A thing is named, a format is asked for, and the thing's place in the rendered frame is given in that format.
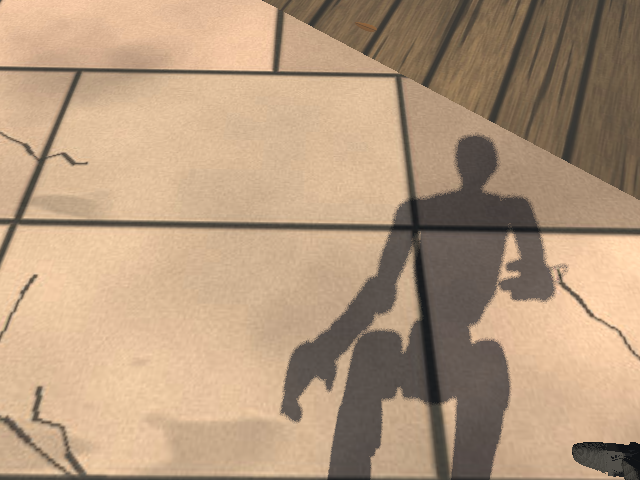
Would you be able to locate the robot right hand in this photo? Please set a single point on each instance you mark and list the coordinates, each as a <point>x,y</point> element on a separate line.
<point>616,459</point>

